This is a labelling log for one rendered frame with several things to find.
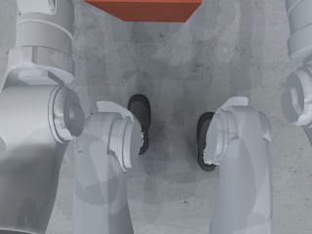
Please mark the right robot forearm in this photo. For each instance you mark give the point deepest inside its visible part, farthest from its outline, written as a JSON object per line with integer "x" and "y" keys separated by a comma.
{"x": 300, "y": 20}

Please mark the robot left foot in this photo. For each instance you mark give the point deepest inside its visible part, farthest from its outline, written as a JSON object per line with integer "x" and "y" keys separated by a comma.
{"x": 139, "y": 105}

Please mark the carton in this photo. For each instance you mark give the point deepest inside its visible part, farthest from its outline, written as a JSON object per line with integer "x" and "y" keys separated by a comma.
{"x": 148, "y": 10}

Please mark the robot right upper arm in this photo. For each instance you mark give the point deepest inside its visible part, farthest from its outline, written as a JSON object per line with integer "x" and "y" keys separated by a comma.
{"x": 296, "y": 99}

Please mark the left robot forearm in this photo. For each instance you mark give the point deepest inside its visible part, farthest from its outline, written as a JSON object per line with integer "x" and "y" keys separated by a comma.
{"x": 43, "y": 51}

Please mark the robot left upper arm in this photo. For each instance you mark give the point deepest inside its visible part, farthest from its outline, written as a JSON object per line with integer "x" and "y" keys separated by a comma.
{"x": 37, "y": 122}

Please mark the robot right thigh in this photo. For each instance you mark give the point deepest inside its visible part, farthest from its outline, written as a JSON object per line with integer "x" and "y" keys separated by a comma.
{"x": 244, "y": 201}

